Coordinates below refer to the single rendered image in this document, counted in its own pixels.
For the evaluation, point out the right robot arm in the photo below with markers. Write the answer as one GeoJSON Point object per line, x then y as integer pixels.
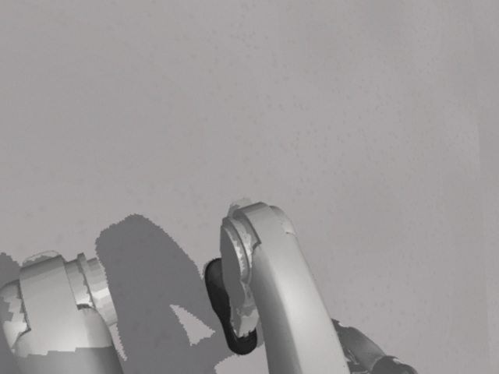
{"type": "Point", "coordinates": [392, 365]}

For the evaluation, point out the right robot foot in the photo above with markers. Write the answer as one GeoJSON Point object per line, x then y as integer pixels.
{"type": "Point", "coordinates": [220, 303]}

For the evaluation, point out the right robot hand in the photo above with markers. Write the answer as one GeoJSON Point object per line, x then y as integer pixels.
{"type": "Point", "coordinates": [358, 348]}

